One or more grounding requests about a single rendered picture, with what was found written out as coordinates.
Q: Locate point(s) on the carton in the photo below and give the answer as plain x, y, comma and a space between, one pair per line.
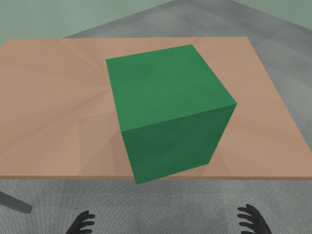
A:
172, 110

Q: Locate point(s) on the robot left hand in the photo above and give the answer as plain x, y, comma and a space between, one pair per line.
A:
78, 224

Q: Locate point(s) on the table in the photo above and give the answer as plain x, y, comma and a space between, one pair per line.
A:
58, 118

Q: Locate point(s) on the robot right hand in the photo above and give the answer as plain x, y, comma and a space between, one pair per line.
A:
258, 225

